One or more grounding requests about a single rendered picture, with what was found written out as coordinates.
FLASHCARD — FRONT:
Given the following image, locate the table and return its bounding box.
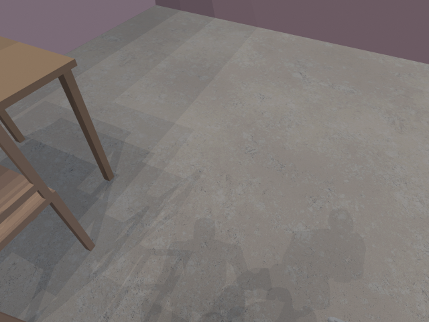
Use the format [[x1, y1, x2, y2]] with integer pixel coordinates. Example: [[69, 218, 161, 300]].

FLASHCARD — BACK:
[[0, 36, 114, 181]]

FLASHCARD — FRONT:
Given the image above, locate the chair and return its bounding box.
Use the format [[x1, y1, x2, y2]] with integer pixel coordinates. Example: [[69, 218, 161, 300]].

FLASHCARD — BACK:
[[0, 124, 95, 322]]

